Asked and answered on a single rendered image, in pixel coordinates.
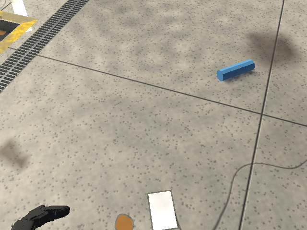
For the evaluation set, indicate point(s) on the robot left hand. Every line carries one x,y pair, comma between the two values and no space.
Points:
41,215

